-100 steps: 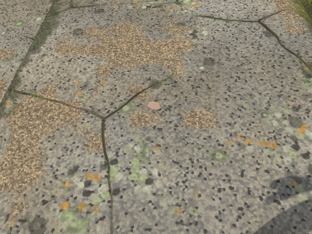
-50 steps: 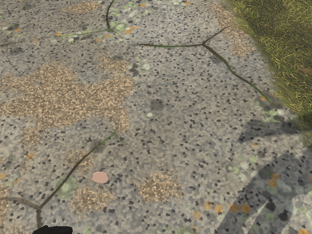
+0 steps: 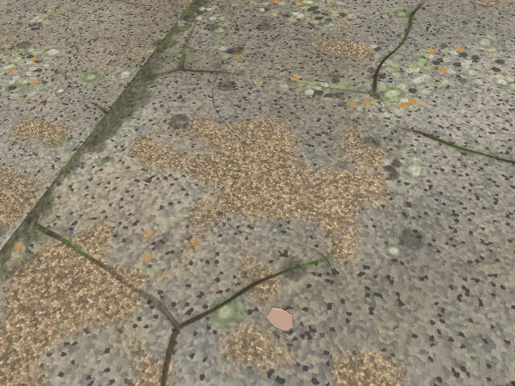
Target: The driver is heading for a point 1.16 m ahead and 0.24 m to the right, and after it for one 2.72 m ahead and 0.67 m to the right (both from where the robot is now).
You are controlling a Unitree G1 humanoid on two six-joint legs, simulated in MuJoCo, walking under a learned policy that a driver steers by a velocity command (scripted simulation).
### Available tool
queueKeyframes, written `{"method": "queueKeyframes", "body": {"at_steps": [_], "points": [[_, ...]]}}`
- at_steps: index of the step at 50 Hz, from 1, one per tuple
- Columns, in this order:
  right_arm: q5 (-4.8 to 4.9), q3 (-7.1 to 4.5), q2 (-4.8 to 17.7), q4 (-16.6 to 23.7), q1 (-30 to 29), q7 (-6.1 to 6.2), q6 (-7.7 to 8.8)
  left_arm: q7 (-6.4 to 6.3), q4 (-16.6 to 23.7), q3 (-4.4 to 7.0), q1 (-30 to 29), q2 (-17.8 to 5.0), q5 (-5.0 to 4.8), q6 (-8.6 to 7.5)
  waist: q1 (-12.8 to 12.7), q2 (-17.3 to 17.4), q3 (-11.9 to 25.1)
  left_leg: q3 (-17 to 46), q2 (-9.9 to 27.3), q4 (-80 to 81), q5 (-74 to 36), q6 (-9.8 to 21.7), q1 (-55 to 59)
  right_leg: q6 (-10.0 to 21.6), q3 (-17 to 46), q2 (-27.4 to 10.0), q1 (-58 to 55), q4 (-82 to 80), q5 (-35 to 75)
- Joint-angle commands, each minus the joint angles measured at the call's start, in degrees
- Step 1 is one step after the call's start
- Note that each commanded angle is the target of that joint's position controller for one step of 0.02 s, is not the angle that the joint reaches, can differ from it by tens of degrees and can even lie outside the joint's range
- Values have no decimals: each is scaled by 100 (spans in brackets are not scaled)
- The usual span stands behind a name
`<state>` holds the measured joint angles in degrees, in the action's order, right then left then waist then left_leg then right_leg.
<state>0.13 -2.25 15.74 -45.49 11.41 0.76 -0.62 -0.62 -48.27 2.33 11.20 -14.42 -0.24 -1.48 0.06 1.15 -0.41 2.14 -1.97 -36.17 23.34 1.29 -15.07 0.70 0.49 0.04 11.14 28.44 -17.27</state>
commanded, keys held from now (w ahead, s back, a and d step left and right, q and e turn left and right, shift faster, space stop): w+e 0.62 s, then w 0.10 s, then w+q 0.28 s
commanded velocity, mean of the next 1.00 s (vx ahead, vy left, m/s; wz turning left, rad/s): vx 0.43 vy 0.00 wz -0.28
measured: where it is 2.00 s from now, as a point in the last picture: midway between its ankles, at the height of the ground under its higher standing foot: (335, 228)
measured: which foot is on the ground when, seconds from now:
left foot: down 0.00-0.58, up 0.60-1.00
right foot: down 0.00-0.10, up 0.12-0.54, down 0.56-1.00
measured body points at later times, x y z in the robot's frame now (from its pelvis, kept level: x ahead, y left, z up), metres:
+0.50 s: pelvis +0.17 -0.02 -0.01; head +0.21 -0.03 +0.44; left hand +0.45 +0.13 -0.10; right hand +0.07 -0.28 -0.14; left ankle +0.01 +0.12 -0.74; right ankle +0.31 -0.18 -0.71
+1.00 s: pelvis +0.44 -0.13 +0.00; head +0.46 -0.14 +0.45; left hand +0.60 +0.12 -0.11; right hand +0.52 -0.42 -0.10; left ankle +0.68 -0.04 -0.69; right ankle +0.32 -0.16 -0.74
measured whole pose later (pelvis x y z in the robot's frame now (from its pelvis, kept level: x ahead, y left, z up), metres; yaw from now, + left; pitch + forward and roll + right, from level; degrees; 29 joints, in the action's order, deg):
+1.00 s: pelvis +0.44 -0.13 +0.00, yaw -19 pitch +1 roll -2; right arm 1.3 -2.1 15.7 -41.8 9.8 -1.4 4.8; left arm 0.8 -45.8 2.6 16.5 -15.7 0.1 -4.7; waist -3.3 3.0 -1.1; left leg 1.7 5.9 -35.7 -7.0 0.1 -38.6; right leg 4.9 -1.8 6.5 -2.3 11.9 -15.8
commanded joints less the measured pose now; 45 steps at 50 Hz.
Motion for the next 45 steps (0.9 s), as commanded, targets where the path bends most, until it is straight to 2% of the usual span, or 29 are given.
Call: {"method": "queueKeyframes", "body": {"at_steps": [1,3,4,5,6,7,8,9,11,13,15,18,22,23,25,26,27,28,29,30,31,32,33,34,35,38,41,43,45], "points": [[75,-184,513,508,-495,-58,347,-79,218,280,145,-1203,-99,-80,-135,-1147,-616,-94,208,-261,473,128,-1028,1218,2488,-1699,11,-1814,-1991],[95,-207,432,270,-31,-125,503,-58,366,267,-311,-1163,-197,-23,235,-999,-489,-308,115,1030,-314,244,180,1003,1930,-1235,544,-1639,-1428],[58,-264,491,82,273,-128,534,-56,417,252,-393,-1076,-190,-1,374,-888,-310,-346,59,1313,-1036,196,1012,851,1650,-958,915,-1364,-987],[29,-338,654,-73,785,-105,541,-47,504,185,-532,-831,-152,-23,582,-590,-51,-3,367,1385,-1043,208,1800,624,1333,-651,1389,-717,-689],[-25,-444,1044,-172,1366,-55,557,-33,690,54,-721,-336,-140,-75,776,598,115,1452,1325,1998,34,522,2582,227,517,80,2406,857,-682],[-54,-529,1371,-189,1578,-93,587,-53,899,90,-776,-540,-200,-156,821,1372,-22,3041,2392,2570,417,1173,2542,130,438,220,3151,2065,-1500],[-69,-413,966,-123,1316,-64,642,-39,782,200,-530,-837,-265,-204,611,788,-301,3006,2501,2589,517,1328,2395,192,899,-78,3514,2938,-1412],[-46,-345,724,-46,1080,-41,683,10,650,227,-282,-853,-304,-218,434,590,-408,2499,2270,2614,490,1119,2413,281,1019,-223,3672,3224,-919],[-20,-309,642,-27,830,-33,693,72,586,242,-300,-769,-238,-229,339,462,-546,1530,2007,2739,-572,787,2421,312,974,-413,3897,3258,-82],[-88,-276,555,-26,829,-30,680,175,585,214,-332,-586,-206,-209,344,433,-422,602,1661,2721,-1915,614,2175,197,713,-447,3613,3213,499],[-93,-286,614,-52,874,-10,663,245,716,170,-492,-451,-183,-175,376,350,-412,34,1550,2780,-2538,645,1957,13,481,-469,3524,2921,889],[-75,-291,759,-86,867,29,632,322,1047,71,-1025,-292,-145,-178,475,289,-626,-595,1418,2960,-2620,641,1473,-113,79,-483,3109,1817,1615],[21,-322,926,-232,1201,40,576,466,1412,13,-1575,-266,-144,-189,575,224,-806,-1018,1624,2873,-3188,633,1650,102,-384,-343,2755,941,1713],[43,-330,964,-243,1200,40,544,500,1479,34,-1594,-321,-155,-189,495,253,-759,-1114,1687,2686,-3795,596,1834,218,-450,-272,2671,809,1576],[61,-373,1124,-199,1125,78,472,530,1540,140,-1358,-535,-152,-165,183,478,-376,-1294,1773,1956,-5949,489,2158,491,-703,66,2124,776,1166],[59,-397,1203,-163,1073,110,418,523,1467,237,-907,-715,-159,-138,-112,608,-44,-1363,1778,1273,-6863,438,2215,644,-804,276,1567,831,914],[60,-413,1266,-125,998,135,373,485,1290,387,-126,-984,-174,-104,-550,620,422,-1402,1732,280,-7121,351,1937,832,-802,456,513,725,928],[69,-389,1247,-51,908,161,385,374,1055,572,818,-1293,-166,-39,-1070,404,840,-1451,1524,-1108,-6334,154,947,1060,-441,441,-1064,427,1053],[-131,-210,576,161,1236,113,466,221,935,653,1198,-1724,-160,35,-730,-990,1325,-1358,832,-3176,-1243,-111,-1109,1547,1714,-848,-2914,369,715],[-17,-71,393,415,1410,22,701,246,1173,609,1047,-1862,-93,-73,-462,-1312,2410,12,-82,-4608,1231,-206,-2425,2578,5016,-2014,-3785,-774,-658],[191,-217,926,593,540,-44,850,268,1129,498,965,-1394,-62,-140,-791,-609,1799,537,248,-4732,676,-124,-3015,2171,4510,-1826,-3320,-1280,-847],[285,-201,921,681,363,-61,918,270,1070,426,668,-1172,-68,-200,-559,-424,928,392,512,-4280,77,-14,-3061,1919,3559,-1639,-2362,-1383,-489],[183,-194,838,562,427,-6,926,273,1122,367,235,-1001,-71,-248,-225,61,502,328,792,-3783,-332,-25,-2692,1702,2864,-1360,-1407,-1403,190],[75,-235,860,477,566,22,868,272,1184,312,-63,-820,-11,-282,-3,-33,307,323,976,-3420,-589,-70,-2286,1606,2342,-1139,-752,-1461,892],[38,-249,856,427,728,6,778,263,1225,281,-191,-737,51,-301,153,-214,275,334,1087,-3310,-742,-108,-1929,1584,2056,-1007,-308,-1599,1274],[-26,-213,655,405,793,5,579,250,1018,279,-63,-790,8,-408,216,-332,169,130,1156,-2790,-1108,-330,-1778,1610,1323,-901,271,-1839,2127],[-6,-164,555,581,186,22,536,181,814,265,206,-846,30,-440,-26,-378,-82,69,1193,-1844,-2134,-406,-2231,1405,770,-752,182,-1962,2318],[29,-127,486,629,-116,-32,588,147,744,245,300,-868,41,-432,-198,-348,-143,7,1095,-1032,-2930,-328,-2182,1198,459,-655,40,-2016,2115],[79,-79,397,724,-470,-101,632,128,641,254,458,-978,38,-432,-388,-332,-235,-86,967,-418,-3366,-246,-2147,1085,340,-761,-190,-2111,1915]]}}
